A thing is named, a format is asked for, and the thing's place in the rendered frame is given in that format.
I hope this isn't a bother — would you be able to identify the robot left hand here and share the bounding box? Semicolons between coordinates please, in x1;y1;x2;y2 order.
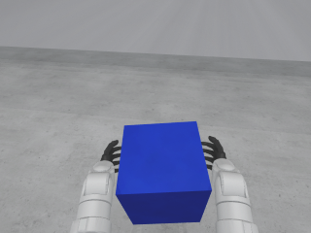
100;140;121;173

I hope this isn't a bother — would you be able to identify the robot right hand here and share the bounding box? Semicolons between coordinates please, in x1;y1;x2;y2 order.
201;136;226;170

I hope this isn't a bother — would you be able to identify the robot left forearm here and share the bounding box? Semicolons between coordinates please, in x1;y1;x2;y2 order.
69;160;115;233

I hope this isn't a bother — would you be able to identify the carton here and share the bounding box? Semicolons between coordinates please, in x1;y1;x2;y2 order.
116;121;212;225

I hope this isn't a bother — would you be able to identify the robot right forearm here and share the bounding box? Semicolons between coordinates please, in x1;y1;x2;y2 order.
211;158;259;233

